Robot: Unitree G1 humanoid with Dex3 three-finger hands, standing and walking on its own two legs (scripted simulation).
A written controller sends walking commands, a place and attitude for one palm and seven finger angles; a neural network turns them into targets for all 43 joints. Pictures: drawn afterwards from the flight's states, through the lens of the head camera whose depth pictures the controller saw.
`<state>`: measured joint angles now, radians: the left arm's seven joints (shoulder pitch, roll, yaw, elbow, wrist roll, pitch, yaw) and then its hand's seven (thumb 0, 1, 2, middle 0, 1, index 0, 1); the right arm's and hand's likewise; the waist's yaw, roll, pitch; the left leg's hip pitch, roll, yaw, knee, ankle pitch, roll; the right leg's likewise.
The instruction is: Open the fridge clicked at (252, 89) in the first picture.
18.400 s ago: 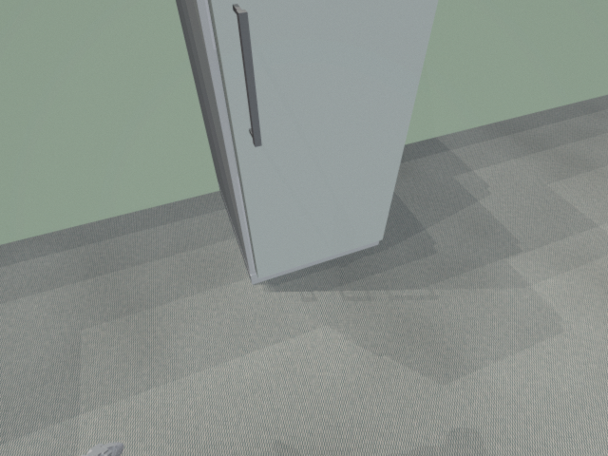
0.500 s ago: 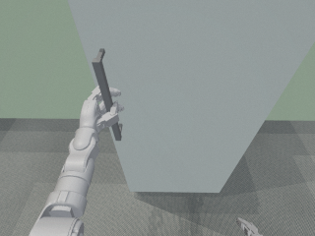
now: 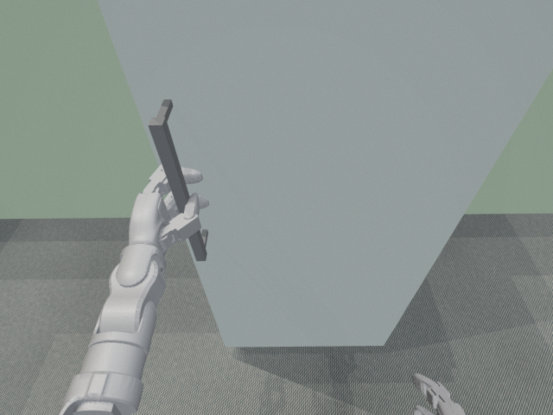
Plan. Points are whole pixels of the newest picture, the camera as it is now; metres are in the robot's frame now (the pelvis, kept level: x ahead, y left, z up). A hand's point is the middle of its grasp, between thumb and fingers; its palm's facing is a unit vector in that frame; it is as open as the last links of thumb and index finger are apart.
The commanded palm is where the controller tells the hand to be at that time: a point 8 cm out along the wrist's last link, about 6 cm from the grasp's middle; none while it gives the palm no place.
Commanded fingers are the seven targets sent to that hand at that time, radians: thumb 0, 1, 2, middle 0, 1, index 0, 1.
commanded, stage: grip the handle and tug to test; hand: left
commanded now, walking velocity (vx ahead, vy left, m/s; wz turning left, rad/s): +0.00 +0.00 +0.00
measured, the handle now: (186, 193) +0.42 +0.16 +0.10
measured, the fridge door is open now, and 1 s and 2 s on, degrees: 0 15 42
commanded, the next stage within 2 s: pull the door a little, standing still in 0.10 s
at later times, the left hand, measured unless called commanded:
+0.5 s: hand (194, 225) +0.35 +0.13 +0.11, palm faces +0.03 -1.00 -0.01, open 5.8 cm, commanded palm +0.28 +0.18 +0.11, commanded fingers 0.00 0.90 0.90 -0.45 -1.40 -0.45 -1.40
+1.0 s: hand (200, 294) +0.25 +0.10 +0.11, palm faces +0.00 -0.98 -0.21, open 5.8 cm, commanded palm +0.21 +0.15 +0.11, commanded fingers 0.00 0.90 0.90 -0.45 -1.40 -0.45 -1.40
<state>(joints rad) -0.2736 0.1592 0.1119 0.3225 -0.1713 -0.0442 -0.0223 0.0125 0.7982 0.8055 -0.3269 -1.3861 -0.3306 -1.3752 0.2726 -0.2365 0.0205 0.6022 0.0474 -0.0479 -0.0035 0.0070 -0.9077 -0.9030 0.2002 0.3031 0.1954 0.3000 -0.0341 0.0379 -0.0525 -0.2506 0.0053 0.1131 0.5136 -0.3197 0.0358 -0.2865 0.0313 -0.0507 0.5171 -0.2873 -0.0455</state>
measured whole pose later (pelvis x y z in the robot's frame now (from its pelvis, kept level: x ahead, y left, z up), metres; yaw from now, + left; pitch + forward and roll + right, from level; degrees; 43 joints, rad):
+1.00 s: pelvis +0.02 -0.01 +0.00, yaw +1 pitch +2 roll +1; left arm 0.41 0.18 -0.11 -0.38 -0.03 -0.05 0.07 -0.02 0.68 0.82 -0.44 -1.39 -0.38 -1.39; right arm 0.17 -0.20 0.04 0.48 -0.02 0.09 -0.04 0.01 -0.91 -0.90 0.20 0.30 0.20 0.30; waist -0.02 0.07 -0.01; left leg -0.16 -0.05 -0.02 0.42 -0.30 0.02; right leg -0.23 0.01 -0.05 0.52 -0.32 -0.03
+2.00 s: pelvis -0.10 -0.29 -0.01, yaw +37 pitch +0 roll -2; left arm 0.08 0.22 -0.11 -0.34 0.03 -0.08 0.04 0.01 0.67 0.79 -0.46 -1.40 -0.34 -1.39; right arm 0.18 -0.12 0.00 0.63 -0.01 -0.15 -0.03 0.01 -0.90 -0.90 0.20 0.30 0.20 0.30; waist -0.02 0.01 0.17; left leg -0.37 0.13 -0.21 0.55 -0.22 -0.08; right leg -0.30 -0.04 0.02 0.58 -0.32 0.05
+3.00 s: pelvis +0.11 -0.58 -0.01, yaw +76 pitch +0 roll -2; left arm 0.13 0.28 0.14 -0.32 -0.04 -0.04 0.10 0.00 0.70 0.81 -0.46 -1.40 -0.31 -1.36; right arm 0.16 -0.14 0.03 0.60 0.00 -0.10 -0.06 0.01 -0.90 -0.90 0.20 0.30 0.20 0.30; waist 0.01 0.02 0.13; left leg -0.47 0.10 -0.12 0.75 -0.36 -0.05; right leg -0.28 -0.04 -0.02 0.54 -0.24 0.04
